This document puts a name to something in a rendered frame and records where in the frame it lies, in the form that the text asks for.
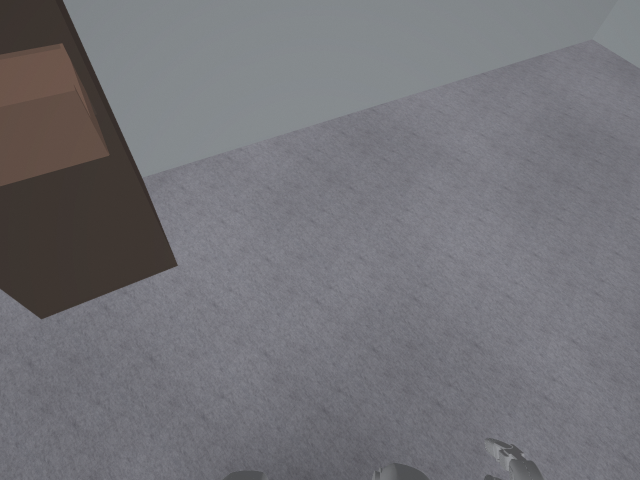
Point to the cabinet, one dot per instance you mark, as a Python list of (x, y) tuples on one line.
[(75, 234)]

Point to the robot right hand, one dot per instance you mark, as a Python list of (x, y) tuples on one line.
[(512, 459)]

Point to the drawer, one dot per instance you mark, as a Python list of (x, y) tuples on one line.
[(46, 119)]

